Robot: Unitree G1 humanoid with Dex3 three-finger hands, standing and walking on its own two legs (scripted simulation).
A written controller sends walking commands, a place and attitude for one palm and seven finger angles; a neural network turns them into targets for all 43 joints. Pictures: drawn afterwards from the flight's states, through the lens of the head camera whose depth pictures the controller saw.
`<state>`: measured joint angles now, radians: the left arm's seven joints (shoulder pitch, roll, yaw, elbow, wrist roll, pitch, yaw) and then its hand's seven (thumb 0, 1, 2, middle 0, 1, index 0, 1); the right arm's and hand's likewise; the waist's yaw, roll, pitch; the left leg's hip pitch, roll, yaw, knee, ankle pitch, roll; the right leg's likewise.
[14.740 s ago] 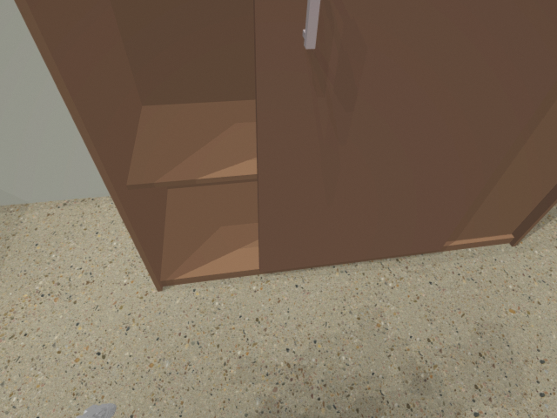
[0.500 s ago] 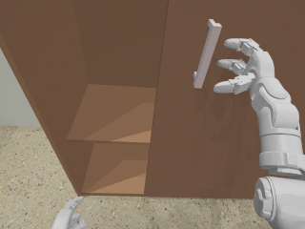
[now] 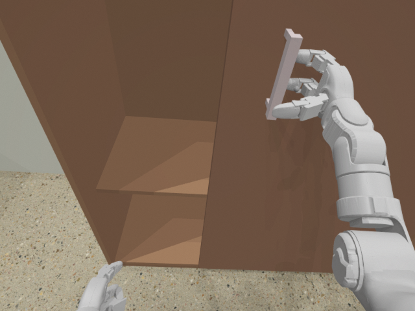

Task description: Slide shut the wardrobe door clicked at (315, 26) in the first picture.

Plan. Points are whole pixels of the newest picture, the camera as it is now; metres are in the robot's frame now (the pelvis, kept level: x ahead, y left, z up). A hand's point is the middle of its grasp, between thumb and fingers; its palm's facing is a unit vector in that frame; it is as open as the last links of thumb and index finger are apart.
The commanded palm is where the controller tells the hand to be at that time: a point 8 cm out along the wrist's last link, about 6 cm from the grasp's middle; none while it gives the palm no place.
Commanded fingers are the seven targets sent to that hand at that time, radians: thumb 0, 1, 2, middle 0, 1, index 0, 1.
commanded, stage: slide the fingers in behind the handle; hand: right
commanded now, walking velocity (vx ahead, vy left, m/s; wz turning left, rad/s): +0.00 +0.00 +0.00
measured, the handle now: (279, 76) +0.47 -0.08 +0.26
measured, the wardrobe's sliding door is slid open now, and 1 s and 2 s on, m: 0.39 0.39 0.39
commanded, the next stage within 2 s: move the hooked fingers beside the handle in 0.60 s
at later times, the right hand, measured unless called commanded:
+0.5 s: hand (291, 90) +0.42 -0.10 +0.27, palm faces -0.04 +1.00 -0.03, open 14.0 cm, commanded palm +0.40 -0.14 +0.26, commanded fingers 0.00 0.50 -0.30 0.30 1.20 0.30 1.20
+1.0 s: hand (290, 88) +0.43 -0.09 +0.27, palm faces -0.05 +1.00 -0.02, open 13.7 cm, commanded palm +0.41 -0.15 +0.26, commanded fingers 0.00 0.50 -0.30 0.30 1.20 0.30 1.20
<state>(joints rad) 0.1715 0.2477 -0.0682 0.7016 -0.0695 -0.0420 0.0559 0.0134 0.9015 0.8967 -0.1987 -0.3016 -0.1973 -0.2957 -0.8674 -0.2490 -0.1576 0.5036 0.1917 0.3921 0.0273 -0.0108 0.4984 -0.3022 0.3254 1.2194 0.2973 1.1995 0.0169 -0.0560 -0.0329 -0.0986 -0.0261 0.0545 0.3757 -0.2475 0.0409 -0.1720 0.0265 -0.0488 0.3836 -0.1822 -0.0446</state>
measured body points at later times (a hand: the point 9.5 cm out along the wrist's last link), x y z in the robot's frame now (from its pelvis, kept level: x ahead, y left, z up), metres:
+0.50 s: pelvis +0.00 +0.01 +0.00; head -0.02 +0.03 +0.45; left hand +0.15 +0.25 -0.11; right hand +0.42 -0.15 +0.27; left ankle -0.03 +0.09 -0.74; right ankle +0.02 -0.09 -0.74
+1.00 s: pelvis +0.00 +0.00 +0.00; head -0.02 +0.03 +0.45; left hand +0.16 +0.23 -0.11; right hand +0.42 -0.15 +0.27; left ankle -0.03 +0.09 -0.74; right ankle +0.02 -0.09 -0.74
